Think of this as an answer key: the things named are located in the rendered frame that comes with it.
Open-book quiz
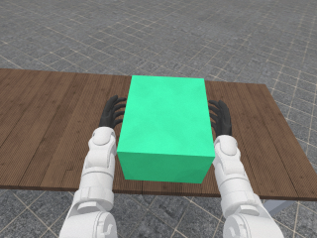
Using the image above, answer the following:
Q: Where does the left robot forearm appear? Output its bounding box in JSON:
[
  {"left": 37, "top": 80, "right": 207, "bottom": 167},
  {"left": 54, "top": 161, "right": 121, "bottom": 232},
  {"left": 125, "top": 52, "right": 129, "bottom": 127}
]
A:
[{"left": 58, "top": 127, "right": 117, "bottom": 238}]

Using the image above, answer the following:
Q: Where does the left robot hand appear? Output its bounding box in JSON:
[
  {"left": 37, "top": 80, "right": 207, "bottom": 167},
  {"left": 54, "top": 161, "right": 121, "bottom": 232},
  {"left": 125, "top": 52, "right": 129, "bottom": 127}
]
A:
[{"left": 98, "top": 94, "right": 127, "bottom": 129}]

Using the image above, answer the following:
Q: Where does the table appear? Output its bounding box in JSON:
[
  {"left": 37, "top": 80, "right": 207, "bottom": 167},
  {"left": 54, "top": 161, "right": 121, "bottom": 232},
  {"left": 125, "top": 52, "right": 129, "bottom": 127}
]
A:
[{"left": 0, "top": 67, "right": 317, "bottom": 216}]

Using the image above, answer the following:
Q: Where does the right robot upper arm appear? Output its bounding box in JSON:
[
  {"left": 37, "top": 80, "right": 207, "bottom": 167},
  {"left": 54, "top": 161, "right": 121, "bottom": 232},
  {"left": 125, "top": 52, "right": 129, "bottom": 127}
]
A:
[{"left": 223, "top": 213, "right": 283, "bottom": 238}]

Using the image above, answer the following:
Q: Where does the right robot forearm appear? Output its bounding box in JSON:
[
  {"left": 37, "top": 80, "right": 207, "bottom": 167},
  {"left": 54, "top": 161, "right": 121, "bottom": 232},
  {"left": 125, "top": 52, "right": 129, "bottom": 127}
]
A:
[{"left": 212, "top": 135, "right": 284, "bottom": 238}]

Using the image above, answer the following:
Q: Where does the right robot hand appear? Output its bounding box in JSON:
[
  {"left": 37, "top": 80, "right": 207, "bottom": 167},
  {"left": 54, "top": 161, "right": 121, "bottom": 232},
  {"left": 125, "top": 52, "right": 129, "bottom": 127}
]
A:
[{"left": 208, "top": 100, "right": 233, "bottom": 138}]

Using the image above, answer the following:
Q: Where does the carton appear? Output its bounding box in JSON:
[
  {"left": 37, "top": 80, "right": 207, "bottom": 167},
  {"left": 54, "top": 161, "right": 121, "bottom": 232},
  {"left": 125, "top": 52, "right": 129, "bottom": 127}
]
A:
[{"left": 117, "top": 75, "right": 216, "bottom": 183}]

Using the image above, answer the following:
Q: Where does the left robot upper arm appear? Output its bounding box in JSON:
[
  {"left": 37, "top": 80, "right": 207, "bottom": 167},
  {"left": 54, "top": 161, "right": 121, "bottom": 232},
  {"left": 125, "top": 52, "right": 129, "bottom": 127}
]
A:
[{"left": 59, "top": 210, "right": 118, "bottom": 238}]

